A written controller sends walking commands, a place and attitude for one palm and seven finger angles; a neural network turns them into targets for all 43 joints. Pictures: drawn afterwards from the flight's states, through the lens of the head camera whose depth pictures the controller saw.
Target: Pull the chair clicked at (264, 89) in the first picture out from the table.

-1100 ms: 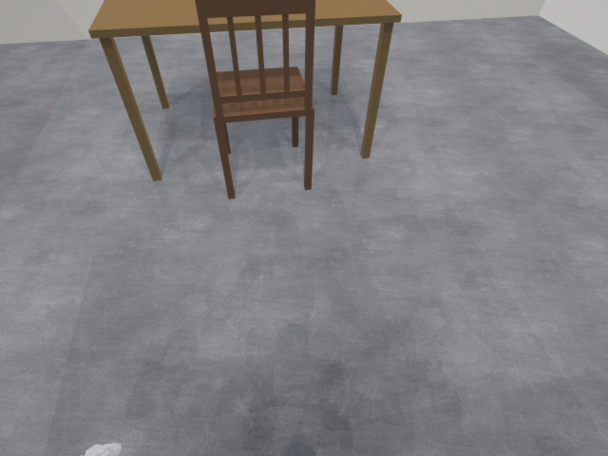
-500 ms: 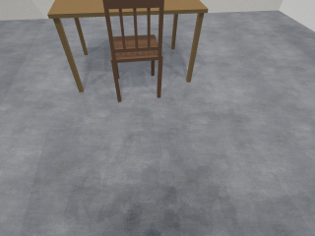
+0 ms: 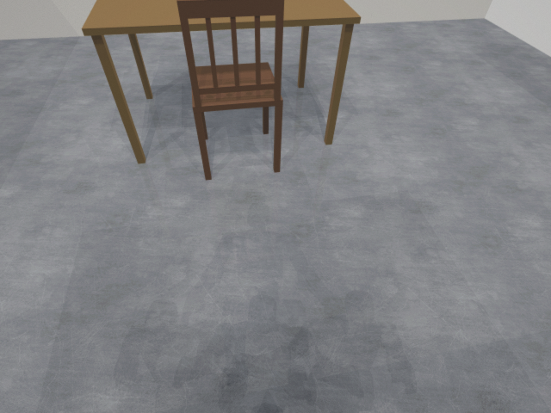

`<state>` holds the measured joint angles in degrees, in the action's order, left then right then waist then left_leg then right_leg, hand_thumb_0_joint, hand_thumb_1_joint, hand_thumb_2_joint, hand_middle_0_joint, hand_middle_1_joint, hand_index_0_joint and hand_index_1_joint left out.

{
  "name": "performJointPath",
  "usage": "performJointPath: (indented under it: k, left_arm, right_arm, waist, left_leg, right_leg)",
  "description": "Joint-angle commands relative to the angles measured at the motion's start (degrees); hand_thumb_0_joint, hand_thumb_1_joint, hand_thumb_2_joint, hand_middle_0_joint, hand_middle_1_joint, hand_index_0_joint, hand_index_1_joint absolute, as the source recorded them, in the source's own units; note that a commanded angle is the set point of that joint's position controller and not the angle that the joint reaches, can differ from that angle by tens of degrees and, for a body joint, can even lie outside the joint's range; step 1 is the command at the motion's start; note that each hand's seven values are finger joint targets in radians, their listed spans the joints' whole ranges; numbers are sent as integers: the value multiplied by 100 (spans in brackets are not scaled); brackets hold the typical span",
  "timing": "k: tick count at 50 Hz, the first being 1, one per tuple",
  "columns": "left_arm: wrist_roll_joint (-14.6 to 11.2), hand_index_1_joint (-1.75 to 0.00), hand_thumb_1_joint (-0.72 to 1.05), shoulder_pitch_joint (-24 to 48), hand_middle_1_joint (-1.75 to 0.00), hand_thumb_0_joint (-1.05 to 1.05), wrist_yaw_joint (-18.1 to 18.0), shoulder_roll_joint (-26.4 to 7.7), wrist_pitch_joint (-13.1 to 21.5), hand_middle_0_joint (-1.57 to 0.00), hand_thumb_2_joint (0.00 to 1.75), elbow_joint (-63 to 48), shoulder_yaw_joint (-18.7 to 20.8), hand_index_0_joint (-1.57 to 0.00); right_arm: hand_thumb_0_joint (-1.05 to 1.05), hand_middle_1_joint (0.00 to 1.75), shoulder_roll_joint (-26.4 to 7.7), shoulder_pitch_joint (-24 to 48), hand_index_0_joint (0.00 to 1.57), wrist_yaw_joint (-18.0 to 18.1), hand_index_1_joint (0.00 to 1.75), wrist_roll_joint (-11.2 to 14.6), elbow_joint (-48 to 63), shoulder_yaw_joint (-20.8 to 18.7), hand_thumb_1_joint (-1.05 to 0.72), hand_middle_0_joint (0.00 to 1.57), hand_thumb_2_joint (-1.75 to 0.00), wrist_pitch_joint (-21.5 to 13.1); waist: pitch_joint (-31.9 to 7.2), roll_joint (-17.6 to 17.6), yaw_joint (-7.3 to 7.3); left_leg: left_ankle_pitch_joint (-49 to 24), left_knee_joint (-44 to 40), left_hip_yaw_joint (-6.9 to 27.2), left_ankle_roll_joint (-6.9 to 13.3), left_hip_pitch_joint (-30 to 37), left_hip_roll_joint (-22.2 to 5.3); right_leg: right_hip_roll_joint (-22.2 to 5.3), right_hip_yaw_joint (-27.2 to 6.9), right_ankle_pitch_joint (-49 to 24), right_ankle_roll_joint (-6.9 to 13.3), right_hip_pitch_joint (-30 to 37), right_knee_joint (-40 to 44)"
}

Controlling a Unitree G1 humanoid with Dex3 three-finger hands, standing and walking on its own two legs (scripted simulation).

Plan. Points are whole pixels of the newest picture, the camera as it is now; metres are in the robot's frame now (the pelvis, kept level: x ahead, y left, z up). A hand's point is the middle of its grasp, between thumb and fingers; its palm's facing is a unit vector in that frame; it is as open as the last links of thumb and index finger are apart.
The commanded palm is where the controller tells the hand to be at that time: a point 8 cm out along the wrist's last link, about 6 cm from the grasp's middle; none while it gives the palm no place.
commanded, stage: look at it before walking up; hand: left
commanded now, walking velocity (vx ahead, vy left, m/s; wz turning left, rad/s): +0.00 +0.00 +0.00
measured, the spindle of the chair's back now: (235, 53) +1.42 +0.25 -0.11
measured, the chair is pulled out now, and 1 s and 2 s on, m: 0.00 0.00 0.00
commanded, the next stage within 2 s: walk to a spot facing it in 0.34 s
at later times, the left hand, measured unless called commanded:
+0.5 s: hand out of the picture +0.07 +0.24 -0.16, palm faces -0.03 -0.94 -0.33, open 7.4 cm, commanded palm none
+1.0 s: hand out of the picture +0.08 +0.13 -0.17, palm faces -0.14 -0.98 -0.16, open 7.4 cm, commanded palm none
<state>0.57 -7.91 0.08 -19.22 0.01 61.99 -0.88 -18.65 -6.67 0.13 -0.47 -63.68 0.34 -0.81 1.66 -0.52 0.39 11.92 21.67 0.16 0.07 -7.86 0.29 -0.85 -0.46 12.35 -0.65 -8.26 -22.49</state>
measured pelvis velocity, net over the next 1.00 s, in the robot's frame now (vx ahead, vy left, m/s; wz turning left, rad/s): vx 0.12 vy -0.04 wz -0.22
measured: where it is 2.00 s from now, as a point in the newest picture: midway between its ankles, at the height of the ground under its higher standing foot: (319, 332)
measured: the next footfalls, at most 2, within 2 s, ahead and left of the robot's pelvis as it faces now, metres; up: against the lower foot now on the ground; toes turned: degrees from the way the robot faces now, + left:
left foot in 1.20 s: +0.38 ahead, +0.06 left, +0.00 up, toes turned -10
right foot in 1.68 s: +0.47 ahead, -0.25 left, +0.00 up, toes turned -38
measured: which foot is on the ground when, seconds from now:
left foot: down 0.00-0.76, up 0.78-1.00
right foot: down 0.00-1.00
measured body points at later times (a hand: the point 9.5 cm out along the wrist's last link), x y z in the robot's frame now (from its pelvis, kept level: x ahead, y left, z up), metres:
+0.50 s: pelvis +0.01 +0.00 +0.00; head +0.01 +0.00 +0.45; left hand +0.07 +0.29 -0.14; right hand +0.09 -0.30 -0.13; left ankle +0.00 +0.12 -0.75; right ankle +0.00 -0.13 -0.75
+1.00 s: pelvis +0.12 -0.04 +0.00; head +0.14 -0.05 +0.45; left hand +0.09 +0.18 -0.15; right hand +0.13 -0.29 -0.15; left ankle +0.19 +0.09 -0.67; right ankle +0.03 -0.12 -0.75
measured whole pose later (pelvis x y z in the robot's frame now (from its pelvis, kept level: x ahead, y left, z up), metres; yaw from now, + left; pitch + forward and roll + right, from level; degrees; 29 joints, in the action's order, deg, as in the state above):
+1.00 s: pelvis +0.12 -0.04 +0.00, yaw -13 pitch +1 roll +0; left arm 1.3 -26.8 0.2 -7.3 2.9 61.4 0.9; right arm -11.3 -11.5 -0.9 -1.2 -58.3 -2.8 -0.4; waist 1.2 0.3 1.8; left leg 14.1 59.4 -3.6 -2.5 -33.2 -6.1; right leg 2.6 -1.1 17.5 3.1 -4.8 -21.5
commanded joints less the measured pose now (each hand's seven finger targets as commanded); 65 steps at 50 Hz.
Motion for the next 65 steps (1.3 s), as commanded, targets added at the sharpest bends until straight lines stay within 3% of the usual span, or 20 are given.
performJointPath:
  k: [1, 22, 24, 26, 29, 32, 34, 36, 37, 38, 39, 42, 45, 55, 58, 59, 60, 61, 63, 65]
  left_arm:
    - [14, -30, 90, 200, -30, 0, -81, -1171, 121, -20, 90, -335, 249, -20]
    - [8, -30, 90, 163, -30, 0, -83, -1180, 139, -20, 90, -318, 255, -20]
    - [5, -30, 90, -191, -30, 0, -94, -535, 11, -20, 90, -182, 132, -20]
    - [46, -30, 90, -355, -30, 0, -32, -517, -82, -20, 90, -246, 173, -20]
    - [76, -30, 90, -495, -30, 0, 81, -489, -122, -20, 90, -519, 285, -20]
    - [77, -30, 90, -429, -30, 0, 162, -146, -44, -20, 90, -825, 352, -20]
    - [74, -30, 90, -330, -30, 0, 206, -4, 39, -20, 90, -958, 396, -20]
    - [82, -30, 90, -1118, -30, 0, 229, 135, 87, -20, 90, -726, 447, -20]
    - [108, -30, 90, -1877, -30, 0, 196, -80, 139, -20, 90, -483, 505, -20]
    - [135, -30, 90, -2658, -30, 0, 79, -799, 239, -20, 90, -284, 679, -20]
    - [-6, -30, 90, -2964, -30, 0, -26, -709, 273, -20, 90, -243, 618, -20]
    - [75, -30, 90, -2154, -30, 0, -81, -185, 316, -20, 90, -413, 483, -20]
    - [85, -30, 90, -1940, -30, 0, -86, -35, 395, -20, 90, -423, 463, -20]
    - [118, -30, 90, -2131, -30, 0, -148, 80, 397, -20, 90, -160, 516, -20]
    - [57, -30, 90, -1883, -30, 0, -132, 68, 390, -20, 90, -217, 568, -20]
    - [-7, -30, 90, -2059, -30, 0, -78, 323, 380, -20, 90, -284, 562, -20]
    - [-31, -30, 90, -2172, -30, 0, -10, 628, 383, -20, 90, -418, 511, -20]
    - [14, -30, 90, -1810, -30, 0, -46, 546, 375, -20, 90, -523, 490, -20]
    - [86, -30, 90, -1061, -30, 0, 51, 559, 323, -20, 90, -604, 529, -20]
    - [128, -30, 90, -1250, -30, 0, 130, 697, 186, -20, 90, -517, 528, -20]
  right_arm:
    - [0, 30, -1205, 261, 20, 52, 30, 8, 347, -230, -90, 20, -90, -109]
    - [0, 30, -1228, 259, 20, 62, 30, 9, 332, -218, -90, 20, -90, -116]
    - [0, 30, -583, -82, 20, 53, 30, -41, 187, -78, -90, 20, -90, -23]
    - [0, 30, -591, -284, 20, 49, 30, -65, 225, -128, -90, 20, -90, 37]
    - [0, 30, -797, -471, 20, 51, 30, -85, 423, -273, -90, 20, -90, 49]
    - [0, 30, -1013, -827, 20, 75, 30, -68, 536, -451, -90, 20, -90, -51]
    - [0, 30, -841, -920, 20, 83, 30, -93, 563, -452, -90, 20, -90, -127]
    - [0, 30, -720, -577, 20, 90, 30, -93, 634, -441, -90, 20, -90, -133]
    - [0, 30, -479, -451, 20, 62, 30, -63, 722, -391, -90, 20, -90, -133]
    - [0, 30, 29, -250, 20, 9, 30, -1, 1041, -282, -90, 20, -90, -167]
    - [0, 30, -255, 219, 20, 5, 30, -47, 1232, -309, -90, 20, -90, -231]
    - [0, 30, 21, 209, 20, -44, 30, -87, 1097, -348, -90, 20, -90, -227]
    - [0, 30, 264, -179, 20, -91, 30, -81, 943, -383, -90, 20, -90, -137]
    - [0, 30, 543, 484, 20, -185, 30, -23, 1350, -365, -90, 20, -90, -255]
    - [0, 30, 202, -1077, 20, -17, 30, -78, 849, -454, -90, 20, -90, -338]
    - [0, 30, -371, -1945, 20, 64, 30, -152, 629, -587, -90, 20, -90, -361]
    - [0, 30, -916, -2547, 20, 70, 30, -150, 546, -689, -90, 20, -90, -349]
    - [0, 30, -725, -2273, 20, 103, 30, -112, 515, -634, -90, 20, -90, -315]
    - [0, 30, 23, -1451, 20, 96, 30, -108, 687, -472, -90, 20, -90, -364]
    - [0, 30, 381, -1157, 20, 114, 30, -115, 654, -371, -90, 20, -90, -439]
  waist:
    - [-225, 18, -23]
    - [-403, 67, -20]
    - [-403, 54, -27]
    - [-84, 51, -34]
    - [520, 392, -66]
    - [534, 1070, -189]
    - [453, 899, -182]
    - [208, 681, 261]
    - [-2, -158, 570]
    - [-37, -2343, 798]
    - [111, -1557, 896]
    - [557, -252, 346]
    - [371, -349, 58]
    - [387, -802, 223]
    - [-314, -370, -491]
    - [-1060, 534, -752]
    - [-1449, 1886, -754]
    - [-1183, 1481, -713]
    - [147, 816, -420]
    - [288, 630, -53]
  left_leg:
    - [-684, -382, 543, 169, 5, -691]
    - [-1032, -380, 501, 151, 190, -730]
    - [-362, -236, 286, 41, 265, -715]
    - [858, -185, 235, 87, 55, -745]
    - [2307, -439, 583, 312, -249, -1039]
    - [2230, -924, 1361, 909, 153, -2021]
    - [857, -604, 984, 987, 285, -2096]
    - [337, 503, 107, 607, -444, -1715]
    - [646, 1872, -489, 265, -1352, -1155]
    - [2082, 3920, -1151, -143, -3244, -265]
    - [2021, 4368, -276, -44, -3516, -426]
    - [1006, 4586, -47, -142, -3496, -801]
    - [438, 4122, -257, -272, -3064, -771]
    - [17, 1867, -574, -110, -2066, -509]
    - [-297, 824, -694, 89, 350, -250]
    - [-115, 681, 577, 408, 1819, -1343]
    - [-60, -129, 2617, 963, 2291, -2818]
    - [788, -714, 3042, 1116, 1734, -3033]
    - [1061, -945, 1955, 960, 226, -2547]
    - [629, -978, 883, 757, -505, -2205]
  right_leg:
    - [-605, -522, -533, 210, -91, 407]
    - [-617, -522, -971, 220, 95, 402]
    - [-516, -537, -295, 155, -70, 304]
    - [-370, -656, 912, 222, -516, 232]
    - [-33, -623, 1763, 298, -1336, -331]
    - [171, 149, 1414, 172, -2069, -2022]
    - [-101, 196, 1652, 153, -2025, -1989]
    - [-31, 444, 936, 190, -608, -1081]
    - [-170, -22, 710, 319, 562, -275]
    - [-1825, -2922, 859, 972, 1500, 861]
    - [-2029, -3661, 323, 1323, 1235, 1144]
    - [-1735, -2702, 237, 1473, 447, 1032]
    - [-1310, -1732, -531, 1243, 178, 1058]
    - [-1035, -1182, -1647, 958, 254, 723]
    - [-559, -800, -2754, 702, -291, -1149]
    - [-128, -467, -1447, 502, -1265, -2621]
    - [490, 108, 1936, 304, -2278, -4574]
    - [272, -289, 1971, 361, -2689, -5394]
    - [-332, -217, 992, 341, -3036, -5614]
    - [-509, -134, 658, 279, -2573, -5205]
